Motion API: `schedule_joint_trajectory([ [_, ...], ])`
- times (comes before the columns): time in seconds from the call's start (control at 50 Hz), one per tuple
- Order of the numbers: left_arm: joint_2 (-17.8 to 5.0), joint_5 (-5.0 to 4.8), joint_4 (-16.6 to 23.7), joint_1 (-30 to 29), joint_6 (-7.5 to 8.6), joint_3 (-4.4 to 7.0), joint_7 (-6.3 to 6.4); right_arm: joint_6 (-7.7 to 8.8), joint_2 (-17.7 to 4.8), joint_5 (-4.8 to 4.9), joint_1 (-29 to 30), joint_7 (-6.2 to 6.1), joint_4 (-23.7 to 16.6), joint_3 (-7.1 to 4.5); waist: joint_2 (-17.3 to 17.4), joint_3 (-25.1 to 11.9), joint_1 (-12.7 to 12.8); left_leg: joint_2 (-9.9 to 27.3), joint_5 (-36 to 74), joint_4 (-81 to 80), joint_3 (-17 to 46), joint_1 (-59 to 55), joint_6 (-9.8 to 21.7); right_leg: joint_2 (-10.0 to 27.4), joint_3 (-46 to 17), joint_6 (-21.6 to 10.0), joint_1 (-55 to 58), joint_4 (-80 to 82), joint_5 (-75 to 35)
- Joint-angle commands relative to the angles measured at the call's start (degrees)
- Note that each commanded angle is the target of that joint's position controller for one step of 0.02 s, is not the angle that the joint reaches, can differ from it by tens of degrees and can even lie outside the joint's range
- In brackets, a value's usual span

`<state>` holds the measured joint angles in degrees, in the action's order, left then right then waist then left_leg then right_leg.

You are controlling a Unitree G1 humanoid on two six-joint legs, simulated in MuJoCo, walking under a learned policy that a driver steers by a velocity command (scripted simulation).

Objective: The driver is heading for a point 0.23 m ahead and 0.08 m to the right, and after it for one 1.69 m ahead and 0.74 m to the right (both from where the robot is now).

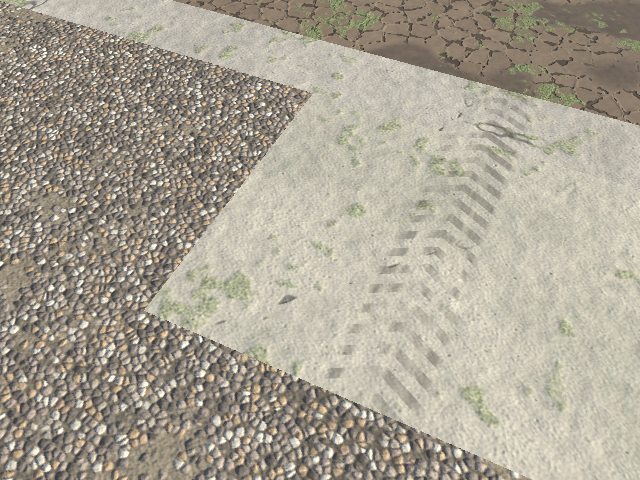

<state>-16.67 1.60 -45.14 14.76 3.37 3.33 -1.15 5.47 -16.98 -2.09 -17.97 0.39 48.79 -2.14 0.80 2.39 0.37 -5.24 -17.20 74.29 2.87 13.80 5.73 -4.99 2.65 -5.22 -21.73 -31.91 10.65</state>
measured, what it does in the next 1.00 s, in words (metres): walks ahead, turning right: left foot, then right foot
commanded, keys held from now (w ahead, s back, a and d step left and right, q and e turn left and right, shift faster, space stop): e+shift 0.70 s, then shift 0.26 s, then q+shift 0.04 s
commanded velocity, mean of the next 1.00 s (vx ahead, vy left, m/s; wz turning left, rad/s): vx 0.23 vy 0.00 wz -0.71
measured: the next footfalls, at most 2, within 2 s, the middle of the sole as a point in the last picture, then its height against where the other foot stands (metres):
left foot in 0.28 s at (295, 474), level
right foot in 0.70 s outside the picture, level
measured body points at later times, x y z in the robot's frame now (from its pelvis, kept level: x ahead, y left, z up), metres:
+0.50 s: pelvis +0.32 +0.01 +0.01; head +0.37 -0.01 +0.46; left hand +0.57 +0.23 -0.08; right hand +0.39 -0.30 -0.09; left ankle +0.45 +0.09 -0.72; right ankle +0.27 -0.10 -0.64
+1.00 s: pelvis +0.38 -0.04 +0.01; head +0.39 -0.08 +0.46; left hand +0.70 +0.01 -0.05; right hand +0.28 -0.35 -0.10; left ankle +0.50 +0.05 -0.68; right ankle +0.33 -0.14 -0.72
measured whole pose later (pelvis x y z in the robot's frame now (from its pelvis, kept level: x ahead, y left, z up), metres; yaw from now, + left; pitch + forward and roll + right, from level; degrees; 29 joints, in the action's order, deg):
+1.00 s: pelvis +0.38 -0.04 +0.01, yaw -45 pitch +2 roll +2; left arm -16.4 0.8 -32.4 7.9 -1.7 2.6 1.2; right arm -0.9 -17.4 0.2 -7.3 -0.6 43.1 -4.0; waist 0.8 1.4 -0.2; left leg 1.7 -20.3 50.2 0.2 28.4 -3.9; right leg -1.9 -2.9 -2.6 -20.5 -30.1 11.9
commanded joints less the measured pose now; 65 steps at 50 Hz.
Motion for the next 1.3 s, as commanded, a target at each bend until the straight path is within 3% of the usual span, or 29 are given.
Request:
schedule_joint_trajectory([
  [0.02, -2.8, -0.32, -1.5, 8.4, 0.77, 0.77, 0.11, 1.04, -3.0, -1.94, 7.2, 0.84, -9.6, 0.64, 1.0, 0.5, -0.1, 7.2, 1.8, -0.6, 3.0, 25.2, -2.7, 14.7, -31.4, -11.2, 15.9, 19.1, 4.0],
  [0.12, -8.4, -1.56, -1.6, 7.4, 1.89, 2.07, 0.24, -0.08, -0.9, -0.81, 13.6, 1.33, -15.0, 2.92, -2.5, 2.5, -2.9, 5.5, 7.5, -26.7, -3.6, 14.3, -7.9, 7.9, -16.7, -9.0, 1.1, 18.8, -38.8],
  [0.14, -7.8, -4.65, 1.3, 4.7, 2.47, 2.29, 1.35, 2.06, -1.6, 2.19, 17.9, 0.57, -16.1, 2.16, -2.0, 1.4, -1.0, 3.0, 12.5, -34.8, -2.0, 11.5, -7.8, 5.8, -16.8, -7.3, -0.5, 17.7, -31.8],
  [0.18, -10.3, -4.85, 0.0, 9.6, 1.76, 3.14, 2.2, 2.94, -2.6, 1.91, 21.1, -0.04, -17.6, 1.44, -3.6, -2.8, 1.3, -0.2, 24.9, -44.9, -1.0, 3.8, -7.8, 5.6, -19.6, -3.5, 1.2, 15.9, -23.9],
  [0.22, -9.1, -4.48, -0.3, 11.5, 0.57, 3.19, 2.9, 2.61, -4.5, 2.34, 21.2, -0.71, -18.4, 0.12, -6.0, -4.2, 1.4, -0.7, 28.7, -49.4, 1.7, -0.4, -7.3, 5.0, -22.3, -0.7, 4.2, 10.9, -19.0],
  [0.26, -7.8, -4.33, 1.6, 8.3, -0.53, 3.3, 3.43, 2.37, -5.9, 1.94, 16.1, -1.27, -17.9, -1.1, -7.4, -7.5, -2.5, 0.6, 31.7, -52.3, 2.0, -8.1, -6.0, 2.1, -22.5, 2.9, 5.0, -0.4, -21.3],
  [0.28, -6.4, -3.94, 4.0, 5.4, -0.94, 2.99, 3.45, 2.15, -6.9, 0.93, 6.9, -1.47, -15.9, -1.7, -7.0, -13.6, -6.9, 5.4, 35.7, -50.8, 4.2, -18.6, -4.0, 0.1, -21.0, 5.4, 2.0, -13.0, -18.0],
  [0.3, 0.6, -1.71, 6.3, 8.2, -1.46, 0.91, 3.5, 1.35, -9.3, 0.15, -0.8, -1.83, -14.6, -1.91, 4.7, -22.2, -6.8, 21.4, 60.7, -42.9, 15.9, -32.3, 0.6, -4.3, -14.6, 7.6, -7.7, -32.8, 21.3],
  [0.32, -0.2, -3.24, 6.5, 23.3, -1.58, -0.24, 2.63, 0.45, -8.9, -0.38, -0.2, -0.86, -15.0, -1.27, 18.4, -34.9, -0.2, 38.2, 64.2, -41.7, 36.2, -41.3, 12.4, -2.9, -15.4, 8.3, -13.9, -49.7, 36.1],
  [0.34, -5.1, -3.79, 5.4, 23.6, -2.73, 0.54, 2.45, -0.63, -7.6, 0.88, 5.7, -0.76, -16.5, -2.0, 13.3, -33.6, 0.2, 35.4, 40.8, -46.2, 37.6, -35.6, 13.6, 3.6, -13.6, 9.5, -16.9, -55.2, 27.4],
  [0.36, -7.9, -3.89, 6.6, 16.1, -3.67, 1.7, 2.81, -1.51, -3.2, 1.24, 9.7, -1.28, -17.8, -1.06, 7.4, -24.2, -1.0, 29.4, 30.5, -48.8, 27.2, -27.5, 10.9, 5.5, -10.1, 10.4, -19.9, -53.7, 22.3],
  [0.38, -9.0, -3.61, 7.6, 11.6, -4.47, 2.5, 3.42, -2.35, -2.2, 1.5, 12.4, -1.55, -17.3, -0.6, 3.3, -16.9, -0.3, 25.5, 28.3, -51.3, 20.4, -18.6, 8.7, 7.1, -7.8, 11.3, -20.0, -52.2, 18.4],
  [0.44, -5.3, -3.31, 10.6, 8.0, -5.9, 2.3, 3.59, -2.68, -3.9, 0.55, 16.0, -1.71, -14.8, -1.7, 5.9, -6.9, 2.5, 20.8, 30.9, -56.8, 7.7, -0.2, 7.4, 10.2, -5.5, 11.2, -13.7, -42.6, 16.1],
  [0.5, -3.5, -2.87, 12.4, 4.3, -5.6, 1.75, 3.17, -2.3, -6.4, 0.71, 16.1, -2.16, -12.7, -3.12, 5.1, -9.7, 2.1, 22.7, 34.6, -57.8, 2.9, -1.2, 8.7, 11.8, -4.8, 10.1, -11.1, -32.2, 10.0],
  [0.68, -7.9, -2.7, 14.9, -2.6, -7.52, 3.88, 0.0, -3.55, -9.3, 3.86, 16.0, -0.79, -10.0, -5.05, 4.3, -7.8, 1.8, 23.3, 12.0, -50.0, -9.6, -1.3, 0.3, 7.5, 2.1, 2.7, 5.0, -3.1, -0.1],
  [0.7, -9.5, -2.31, 14.3, -0.3, -7.44, 4.8, 0.6, -3.86, -7.7, 3.78, 12.9, -0.47, -8.8, -4.8, 0.7, -7.6, 2.1, 20.9, 6.9, -43.5, -11.6, 1.6, -2.6, 6.6, 0.3, 0.8, 9.9, 0.9, -4.0],
  [0.72, -17.0, -1.96, 14.9, 2.7, -6.96, 6.75, 1.74, -4.3, -5.6, 2.2, 9.8, -0.15, -9.0, -4.25, -16.8, -6.5, 1.2, 13.6, -9.5, -24.1, -17.2, 15.3, -8.2, 18.6, -18.4, -5.1, 19.2, 7.9, -26.2],
  [0.74, -19.8, -0.15, 17.4, 0.7, -5.61, 6.35, 1.63, -4.37, -5.3, 0.73, 13.0, -0.62, -12.5, -3.68, -22.1, -9.6, 1.0, 6.1, -22.1, -8.9, -8.2, 29.2, -10.4, 27.2, -35.3, -15.7, 21.7, 10.2, -27.2],
  [0.76, -16.6, 0.13, 17.4, 1.6, -4.26, 5.65, 0.92, -4.38, -8.0, 1.71, 17.0, -0.97, -12.7, -4.38, -12.9, -12.1, 4.6, 6.5, -19.0, -3.1, -1.7, 30.1, -9.2, 26.2, -31.6, -15.5, 20.8, 11.7, -24.8],
  [0.8, -12.6, -1.31, 16.8, -2.5, -3.34, 4.17, 1.34, -4.83, -7.7, 2.37, 15.0, -1.94, -11.1, -4.46, -6.7, -10.4, 1.1, 8.7, -10.1, -5.4, 0.0, 29.2, -7.8, 21.4, -23.0, -9.4, 17.6, 10.0, -20.4],
  [0.86, -9.9, -0.85, 17.8, -7.4, -4.02, 2.57, 2.38, -5.45, -7.5, 1.94, 11.7, -1.86, -9.5, -4.41, -8.0, -11.8, -1.4, 7.6, -4.6, -7.2, -1.6, 20.6, -9.2, 18.0, -17.2, -8.1, 11.0, 9.3, -24.5],
  [0.96, -9.4, -0.93, 16.8, -7.1, -4.47, 2.32, 2.78, -5.66, -3.7, 2.29, 12.2, -1.11, -9.6, -2.38, -8.6, -11.4, 0.4, 7.4, -3.1, -23.9, -1.8, 13.9, -9.8, 17.2, -16.6, -8.4, 10.2, 8.3, -19.3],
  [1.02, -3.8, -0.24, 14.8, -7.6, -4.03, 0.18, 2.01, -5.82, -2.7, 2.5, 9.5, -0.09, -8.3, -1.64, -9.1, -11.5, 0.4, 8.5, -0.5, -33.2, -2.8, 4.9, -9.1, 17.6, -15.0, -7.6, 7.1, 8.3, -11.7],
  [1.06, -5.1, -0.69, 13.1, -7.4, -3.69, 0.43, 1.7, -5.68, -3.6, 2.55, 8.8, 0.38, -8.7, -1.85, -9.1, -8.0, -0.9, 6.2, 7.3, -43.7, -5.8, 0.1, -7.3, 15.4, -12.8, -5.0, 4.4, 6.9, -3.4],
  [1.08, -6.1, -0.71, 12.2, -5.2, -3.52, 0.87, 1.99, -5.61, -6.1, 1.91, 10.0, 0.38, -9.8, -2.26, -7.4, -6.0, 0.0, 7.0, 12.5, -46.1, -3.5, 0.8, -6.0, 13.6, -11.9, -2.4, 4.4, 5.2, 1.0],
  [1.12, -5.7, 0.83, 13.2, -2.2, -3.07, 1.25, 2.79, -5.5, -13.2, 2.39, 12.5, -0.1, -11.7, -4.14, 9.2, -4.7, 4.6, 16.1, 23.6, -49.2, 11.3, 4.5, 2.0, 3.5, -1.6, 4.6, 2.3, -5.8, 9.4],
  [1.16, -5.8, -0.43, 15.0, -9.7, -3.25, 1.8, 3.66, -5.35, -11.7, 1.96, 9.2, -0.41, -11.9, -4.31, 13.8, -2.7, -0.4, 20.4, 19.0, -54.7, 23.3, 3.1, 8.1, 0.7, -2.3, 5.8, -3.4, -13.4, 12.8],
  [1.22, -4.4, -1.26, 15.7, -11.1, -3.56, 2.27, 3.43, -4.05, -11.7, 2.4, 6.4, -1.25, -12.1, -5.03, 10.0, -5.9, -1.8, 21.7, 27.2, -53.4, 26.4, -6.0, 9.7, 1.4, -8.8, 6.2, -12.2, -27.8, 24.5],
  [1.3, -0.7, -1.93, 14.5, -10.1, -2.4, 1.51, 2.35, -7.33, -9.9, 4.33, 10.8, -2.68, -14.0, -5.81, 8.4, -9.0, -0.6, 14.5, 23.3, -51.5, 21.4, -4.4, 4.0, 0.2, -6.8, 7.7, -4.4, -10.1, 14.7],
])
